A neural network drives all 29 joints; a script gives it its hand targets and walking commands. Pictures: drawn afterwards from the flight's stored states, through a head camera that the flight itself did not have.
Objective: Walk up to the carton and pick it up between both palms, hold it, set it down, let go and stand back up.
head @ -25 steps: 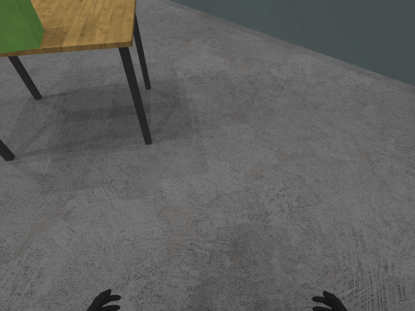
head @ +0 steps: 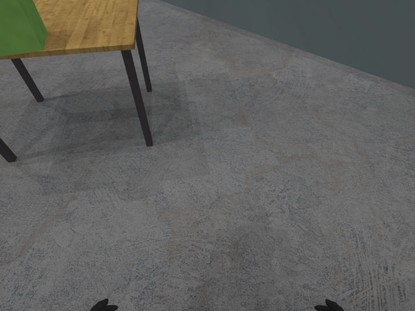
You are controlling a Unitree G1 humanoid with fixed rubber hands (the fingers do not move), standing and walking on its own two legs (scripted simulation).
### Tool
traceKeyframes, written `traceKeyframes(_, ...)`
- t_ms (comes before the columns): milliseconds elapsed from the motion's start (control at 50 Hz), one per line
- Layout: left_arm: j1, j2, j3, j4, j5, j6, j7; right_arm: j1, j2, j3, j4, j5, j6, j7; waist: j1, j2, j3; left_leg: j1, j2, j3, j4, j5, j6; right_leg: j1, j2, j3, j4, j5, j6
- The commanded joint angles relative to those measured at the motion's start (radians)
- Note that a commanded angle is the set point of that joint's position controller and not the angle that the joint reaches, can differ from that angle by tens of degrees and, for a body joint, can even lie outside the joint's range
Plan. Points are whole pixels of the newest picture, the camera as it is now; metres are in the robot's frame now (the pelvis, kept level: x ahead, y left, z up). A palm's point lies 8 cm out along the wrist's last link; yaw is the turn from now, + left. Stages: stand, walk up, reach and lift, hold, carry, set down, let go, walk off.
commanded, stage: stand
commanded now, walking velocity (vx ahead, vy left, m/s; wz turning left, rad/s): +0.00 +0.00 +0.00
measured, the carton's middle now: (5, 15) +1.20 +0.90 +0.07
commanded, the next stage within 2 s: none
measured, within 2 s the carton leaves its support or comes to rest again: neither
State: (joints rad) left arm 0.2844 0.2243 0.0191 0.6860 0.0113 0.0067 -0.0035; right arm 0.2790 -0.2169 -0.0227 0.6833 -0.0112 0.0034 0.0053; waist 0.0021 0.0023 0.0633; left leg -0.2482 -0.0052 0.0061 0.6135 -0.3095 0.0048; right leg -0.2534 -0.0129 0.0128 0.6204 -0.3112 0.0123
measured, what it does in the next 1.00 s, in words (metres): stands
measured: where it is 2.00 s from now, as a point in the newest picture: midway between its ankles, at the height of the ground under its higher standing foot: outside the picture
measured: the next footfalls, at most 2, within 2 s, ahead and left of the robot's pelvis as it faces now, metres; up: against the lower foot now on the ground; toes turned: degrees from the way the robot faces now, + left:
none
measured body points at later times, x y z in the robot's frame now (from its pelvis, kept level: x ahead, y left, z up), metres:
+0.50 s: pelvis +0.00 +0.00 +0.00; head +0.00 +0.00 +0.45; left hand +0.09 +0.25 -0.12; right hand +0.10 -0.24 -0.12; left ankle +0.02 +0.12 -0.73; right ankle +0.02 -0.13 -0.73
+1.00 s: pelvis +0.00 +0.00 +0.00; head +0.00 +0.00 +0.45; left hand +0.08 +0.25 -0.12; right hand +0.09 -0.25 -0.12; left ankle +0.02 +0.12 -0.73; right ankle +0.02 -0.13 -0.73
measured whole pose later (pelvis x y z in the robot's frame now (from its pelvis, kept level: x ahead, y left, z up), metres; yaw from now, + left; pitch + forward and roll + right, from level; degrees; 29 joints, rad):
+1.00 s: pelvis +0.00 +0.00 +0.00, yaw +0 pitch -3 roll +0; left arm 0.30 0.23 0.01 0.76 0.01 0.00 0.00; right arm 0.30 -0.23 -0.01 0.74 0.00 0.00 0.00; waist 0.00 0.00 0.05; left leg -0.24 0.00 0.00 0.57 -0.29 0.00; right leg -0.25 -0.01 0.01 0.58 -0.29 0.01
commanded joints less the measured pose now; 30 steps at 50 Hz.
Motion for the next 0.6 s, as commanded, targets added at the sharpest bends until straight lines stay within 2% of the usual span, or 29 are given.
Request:
traceKeyframes(0, -0.015, 0.137, 0.042, -0.105, -0.001, -0.029, 0.006, 0.001, -0.144, -0.042, -0.100, 0.003, -0.029, -0.005, -0.005, -0.024, -0.019, -0.035, 0.082, -0.106, -0.153, 0.054, 0.029, -0.025, -0.068, 0.093, -0.155, 0.059, -0.045)
traceKeyframes(20, -0.008, 0.137, 0.042, -0.104, -0.001, -0.031, 0.006, 0.001, -0.145, -0.042, -0.100, 0.001, -0.031, -0.005, -0.003, -0.023, -0.026, -0.025, 0.083, -0.102, -0.146, 0.067, 0.028, -0.021, -0.069, 0.093, -0.158, 0.071, -0.044)
traceKeyframes(40, -0.002, 0.139, 0.042, -0.101, 0.000, -0.031, 0.005, 0.003, -0.150, -0.041, -0.096, 0.000, -0.030, -0.005, -0.002, 0.000, -0.028, -0.032, 0.083, -0.101, -0.153, 0.041, 0.030, -0.014, -0.070, 0.097, -0.156, 0.051, -0.044)
traceKeyframes(80, -0.006, 0.138, 0.044, -0.101, -0.002, -0.033, 0.004, -0.001, -0.145, -0.037, -0.095, -0.001, -0.031, -0.007, 0.000, -0.006, -0.024, -0.038, 0.086, -0.104, -0.154, 0.046, 0.032, -0.015, -0.071, 0.098, -0.159, 0.056, -0.046)
traceKeyframes(100, -0.005, 0.134, 0.041, -0.098, 0.001, -0.034, 0.004, -0.006, -0.144, -0.037, -0.098, -0.001, -0.033, -0.007, -0.001, 0.021, -0.040, -0.027, 0.085, -0.102, -0.150, 0.068, 0.030, -0.005, -0.074, 0.096, -0.156, 0.083, -0.047)
traceKeyframes(120, -0.004, 0.140, 0.042, -0.095, 0.000, -0.034, 0.005, -0.003, -0.142, -0.038, -0.094, 0.000, -0.034, -0.006, -0.003, 0.005, -0.066, -0.009, 0.088, -0.105, -0.154, 0.070, 0.031, 0.000, -0.074, 0.096, -0.154, 0.082, -0.046)
traceKeyframes(200, 0.000, 0.136, 0.039, -0.091, 0.001, -0.035, 0.006, -0.001, -0.147, -0.035, -0.095, 0.004, -0.034, -0.007, 0.003, 0.008, -0.045, -0.036, 0.088, -0.113, -0.157, 0.067, 0.031, 0.002, -0.067, 0.081, -0.151, 0.079, -0.041)
traceKeyframes(220, 0.006, 0.137, 0.038, -0.088, 0.000, -0.036, 0.006, 0.004, -0.145, -0.036, -0.092, 0.004, -0.034, -0.007, 0.000, -0.011, -0.044, -0.025, 0.088, -0.116, -0.157, 0.080, 0.033, -0.007, -0.068, 0.087, -0.153, 0.087, -0.042)
traceKeyframes(280, 0.008, 0.144, 0.037, -0.083, 0.000, -0.034, 0.007, 0.015, -0.147, -0.033, -0.086, 0.003, -0.030, -0.007, -0.002, 0.006, -0.029, -0.029, 0.083, -0.112, -0.154, 0.048, 0.027, -0.031, -0.076, 0.095, -0.164, 0.046, -0.042)
traceKeyframes(300, 0.000, 0.144, 0.038, -0.079, -0.003, -0.030, 0.007, 0.009, -0.142, -0.036, -0.087, 0.002, -0.029, -0.008, -0.005, -0.025, -0.006, -0.042, 0.088, -0.117, -0.174, 0.053, 0.030, -0.039, -0.064, 0.084, -0.158, 0.061, -0.040)
traceKeyframes(400, 0.021, 0.141, 0.035, -0.067, -0.002, -0.030, 0.007, 0.009, -0.151, -0.036, -0.080, 0.003, -0.030, -0.009, 0.002, 0.003, -0.033, -0.048, 0.088, -0.115, -0.180, 0.047, 0.031, -0.001, -0.065, 0.085, -0.150, 0.083, -0.038)
traceKeyframes(580, 0.021, 0.144, 0.032, -0.050, -0.003, -0.032, 0.009, 0.013, -0.148, -0.034, -0.067, 0.004, -0.028, -0.010, -0.001, 0.002, -0.039, -0.026, 0.085, -0.109, -0.173, 0.065, 0.029, -0.012, -0.067, 0.090, -0.160, 0.088, -0.038)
